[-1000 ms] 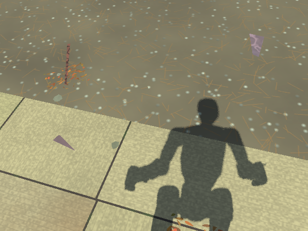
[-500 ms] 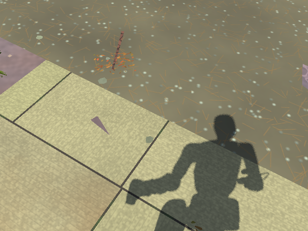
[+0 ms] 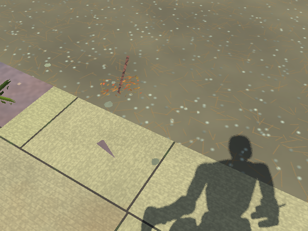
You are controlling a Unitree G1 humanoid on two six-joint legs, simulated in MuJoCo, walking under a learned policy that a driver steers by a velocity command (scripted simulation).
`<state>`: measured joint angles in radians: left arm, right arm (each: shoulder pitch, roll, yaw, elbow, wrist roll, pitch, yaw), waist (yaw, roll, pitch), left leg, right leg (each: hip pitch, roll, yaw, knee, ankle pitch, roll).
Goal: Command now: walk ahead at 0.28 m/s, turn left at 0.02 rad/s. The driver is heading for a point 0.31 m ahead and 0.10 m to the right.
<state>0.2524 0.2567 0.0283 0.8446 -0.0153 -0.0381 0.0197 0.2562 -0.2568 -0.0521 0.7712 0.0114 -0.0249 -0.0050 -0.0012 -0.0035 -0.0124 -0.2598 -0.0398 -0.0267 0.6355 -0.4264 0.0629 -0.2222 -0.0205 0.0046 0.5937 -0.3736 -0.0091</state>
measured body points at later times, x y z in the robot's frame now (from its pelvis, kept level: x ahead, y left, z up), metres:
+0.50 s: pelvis +0.20 -0.03 -0.01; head +0.24 -0.03 +0.43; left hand +0.44 +0.20 -0.08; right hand +0.17 -0.30 -0.14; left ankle +0.00 +0.11 -0.69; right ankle +0.33 -0.12 -0.73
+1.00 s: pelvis +0.29 -0.02 +0.01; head +0.29 -0.01 +0.46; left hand +0.40 +0.22 -0.13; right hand +0.37 -0.28 -0.12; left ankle +0.30 +0.11 -0.73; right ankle +0.33 -0.12 -0.73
